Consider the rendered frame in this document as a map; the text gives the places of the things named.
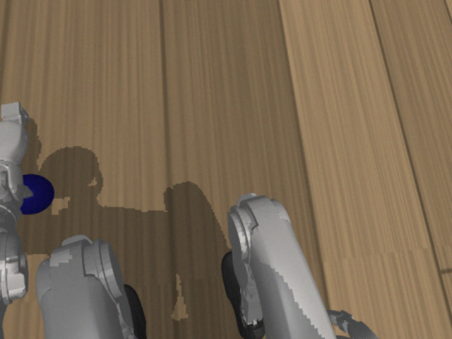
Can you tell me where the right robot hand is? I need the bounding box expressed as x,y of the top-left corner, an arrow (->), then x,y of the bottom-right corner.
326,310 -> 379,339

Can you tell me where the ball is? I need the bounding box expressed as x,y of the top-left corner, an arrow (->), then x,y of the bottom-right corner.
20,174 -> 54,215

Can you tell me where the left robot arm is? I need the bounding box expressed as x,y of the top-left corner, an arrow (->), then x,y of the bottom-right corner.
0,160 -> 29,339

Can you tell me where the left robot foot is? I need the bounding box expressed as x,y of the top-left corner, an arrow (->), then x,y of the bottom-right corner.
124,284 -> 147,339

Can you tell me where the right robot foot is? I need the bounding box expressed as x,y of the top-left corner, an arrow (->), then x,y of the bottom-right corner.
221,251 -> 265,339

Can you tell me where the left robot hand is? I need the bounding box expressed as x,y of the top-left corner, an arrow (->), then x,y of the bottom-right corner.
0,102 -> 33,198

